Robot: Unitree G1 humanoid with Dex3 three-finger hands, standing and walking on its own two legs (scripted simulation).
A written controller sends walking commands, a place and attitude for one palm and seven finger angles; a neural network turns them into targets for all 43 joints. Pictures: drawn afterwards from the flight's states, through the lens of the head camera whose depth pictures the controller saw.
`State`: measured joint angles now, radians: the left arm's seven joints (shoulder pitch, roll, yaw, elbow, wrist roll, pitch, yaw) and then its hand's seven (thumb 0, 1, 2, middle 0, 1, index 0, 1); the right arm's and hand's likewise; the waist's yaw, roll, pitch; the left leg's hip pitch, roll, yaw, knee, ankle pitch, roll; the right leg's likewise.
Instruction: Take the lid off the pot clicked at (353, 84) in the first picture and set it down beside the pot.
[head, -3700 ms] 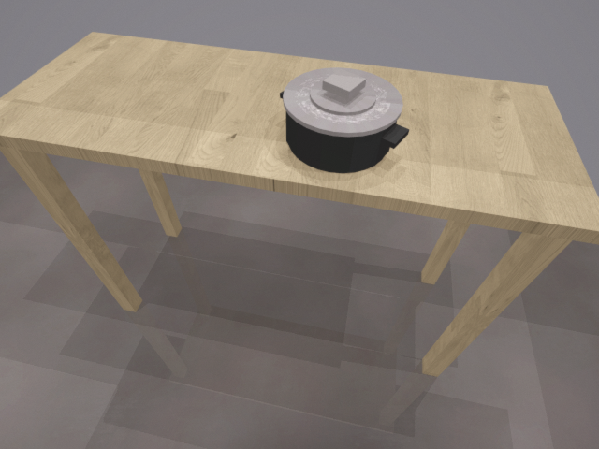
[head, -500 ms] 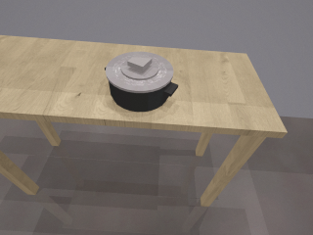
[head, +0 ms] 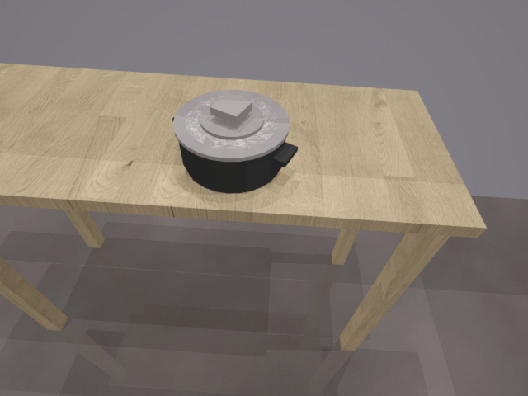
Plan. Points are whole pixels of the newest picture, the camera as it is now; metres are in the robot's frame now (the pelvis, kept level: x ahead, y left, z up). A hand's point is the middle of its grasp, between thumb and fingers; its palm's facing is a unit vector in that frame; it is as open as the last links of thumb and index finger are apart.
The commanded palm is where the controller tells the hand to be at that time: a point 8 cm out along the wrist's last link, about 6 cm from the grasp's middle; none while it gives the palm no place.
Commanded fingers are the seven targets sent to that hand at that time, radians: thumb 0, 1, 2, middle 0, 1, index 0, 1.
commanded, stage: look again from close up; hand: left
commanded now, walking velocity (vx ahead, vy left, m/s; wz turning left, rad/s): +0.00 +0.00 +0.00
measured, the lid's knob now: (231, 108) +0.55 +0.10 +0.15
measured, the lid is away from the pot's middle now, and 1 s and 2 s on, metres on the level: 0.00 0.00 0.00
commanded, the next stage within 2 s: shuffle to correct the standing spot in 0.12 s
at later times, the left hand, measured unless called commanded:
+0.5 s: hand out of the picture +0.01 +0.17 -0.19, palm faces +0.05 -0.99 -0.16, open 7.4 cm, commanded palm none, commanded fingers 0.00 0.90 0.90 -0.20 -0.30 -0.20 -0.30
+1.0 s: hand out of the picture +0.09 +0.14 -0.19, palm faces +0.11 -0.98 -0.17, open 7.4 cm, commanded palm none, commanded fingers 0.00 0.90 0.90 -0.20 -0.30 -0.20 -0.30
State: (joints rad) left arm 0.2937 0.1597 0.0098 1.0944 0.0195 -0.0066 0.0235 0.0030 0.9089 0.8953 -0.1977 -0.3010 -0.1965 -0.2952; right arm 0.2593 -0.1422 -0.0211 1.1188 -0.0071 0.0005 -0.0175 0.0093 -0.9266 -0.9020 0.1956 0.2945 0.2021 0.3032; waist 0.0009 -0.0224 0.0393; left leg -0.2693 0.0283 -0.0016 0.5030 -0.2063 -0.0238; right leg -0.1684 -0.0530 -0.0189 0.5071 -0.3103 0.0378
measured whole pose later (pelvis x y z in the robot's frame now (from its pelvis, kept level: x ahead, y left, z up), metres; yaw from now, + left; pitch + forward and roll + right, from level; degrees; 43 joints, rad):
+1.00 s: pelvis +0.10 -0.02 -0.01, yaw +2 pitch -2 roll +1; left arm 0.27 0.14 0.03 1.07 0.01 0.04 0.04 0.01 0.91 0.89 -0.20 -0.30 -0.20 -0.30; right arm 0.13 -0.14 -0.02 1.02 0.00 -0.01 -0.04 0.00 -0.91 -0.90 0.19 0.29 0.20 0.30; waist 0.02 -0.05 0.10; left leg -0.28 -0.03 0.11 0.52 -0.21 0.07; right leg -0.29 -0.02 0.01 0.90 -0.55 0.00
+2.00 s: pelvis +0.13 -0.04 +0.00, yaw +2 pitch -1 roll +0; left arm 0.30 0.17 -0.01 1.03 0.01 0.00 0.04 0.00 0.91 0.90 -0.20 -0.30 -0.20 -0.30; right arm 0.24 -0.16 -0.01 1.05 0.00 -0.02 -0.02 0.01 -0.93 -0.90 0.20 0.29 0.20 0.30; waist 0.00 -0.02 0.04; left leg -0.26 0.01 0.06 0.52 -0.25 0.02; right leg -0.15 0.01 -0.01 0.49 -0.33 -0.01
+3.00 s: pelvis +0.14 -0.01 +0.00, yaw +2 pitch -1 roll -1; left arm 0.31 0.16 -0.02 1.08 0.01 -0.01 0.04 0.00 0.91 0.90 -0.20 -0.30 -0.20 -0.30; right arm 0.28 -0.14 0.00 1.13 0.00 -0.02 -0.03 0.01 -0.93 -0.90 0.20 0.29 0.20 0.30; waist -0.01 -0.03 0.04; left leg -0.21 -0.02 0.08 0.47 -0.25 0.06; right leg -0.09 -0.03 0.00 0.41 -0.30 0.03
